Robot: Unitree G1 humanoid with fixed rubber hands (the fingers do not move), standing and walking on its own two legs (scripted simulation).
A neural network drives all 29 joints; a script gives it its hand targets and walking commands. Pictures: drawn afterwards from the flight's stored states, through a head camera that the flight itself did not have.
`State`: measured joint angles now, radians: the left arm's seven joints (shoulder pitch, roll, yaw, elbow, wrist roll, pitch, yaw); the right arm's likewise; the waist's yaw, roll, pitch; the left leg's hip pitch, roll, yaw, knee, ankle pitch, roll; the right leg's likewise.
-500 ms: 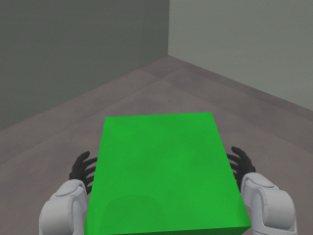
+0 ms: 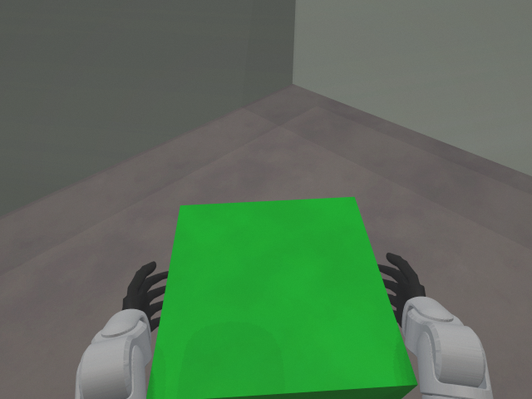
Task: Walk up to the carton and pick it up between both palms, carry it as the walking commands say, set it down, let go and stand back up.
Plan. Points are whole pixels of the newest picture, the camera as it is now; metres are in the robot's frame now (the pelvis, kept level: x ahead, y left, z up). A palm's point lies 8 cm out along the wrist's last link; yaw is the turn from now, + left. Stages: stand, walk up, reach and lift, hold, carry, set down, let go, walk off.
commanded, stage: carry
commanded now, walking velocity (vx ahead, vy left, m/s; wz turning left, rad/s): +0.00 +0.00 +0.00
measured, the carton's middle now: (273, 315) +0.29 +0.01 -0.02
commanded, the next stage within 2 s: hold in 1.72 s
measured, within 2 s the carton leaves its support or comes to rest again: neither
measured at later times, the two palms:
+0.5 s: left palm (138, 330) +0.23 +0.19 +0.06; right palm (417, 319) +0.24 -0.19 +0.06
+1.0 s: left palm (147, 338) +0.22 +0.17 +0.06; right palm (429, 330) +0.22 -0.20 +0.05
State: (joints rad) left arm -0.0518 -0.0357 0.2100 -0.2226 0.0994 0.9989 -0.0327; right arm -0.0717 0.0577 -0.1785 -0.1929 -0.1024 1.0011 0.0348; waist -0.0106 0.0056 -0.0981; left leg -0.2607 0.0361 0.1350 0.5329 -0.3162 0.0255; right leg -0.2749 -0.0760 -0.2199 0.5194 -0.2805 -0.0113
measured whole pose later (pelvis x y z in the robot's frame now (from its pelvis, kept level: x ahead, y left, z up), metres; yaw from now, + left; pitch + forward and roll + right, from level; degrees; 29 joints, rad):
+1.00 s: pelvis -0.03 -0.02 +0.00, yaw +0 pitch +2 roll +0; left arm -0.06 -0.04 0.21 -0.13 0.13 0.89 -0.04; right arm -0.08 0.05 -0.18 -0.11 -0.12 0.90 0.04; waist -0.02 0.02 -0.09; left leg -0.30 0.05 0.12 0.51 -0.25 0.01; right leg -0.31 -0.06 -0.22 0.50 -0.23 -0.04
